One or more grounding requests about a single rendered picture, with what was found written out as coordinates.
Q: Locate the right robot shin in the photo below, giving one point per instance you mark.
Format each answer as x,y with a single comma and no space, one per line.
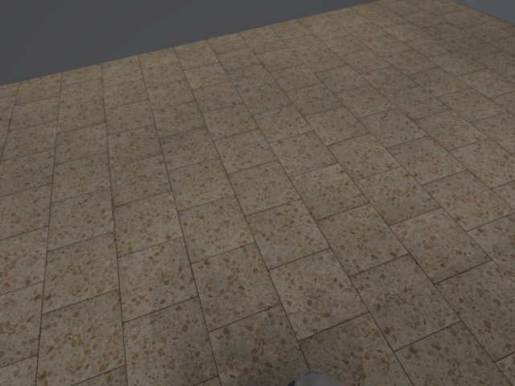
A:
313,371

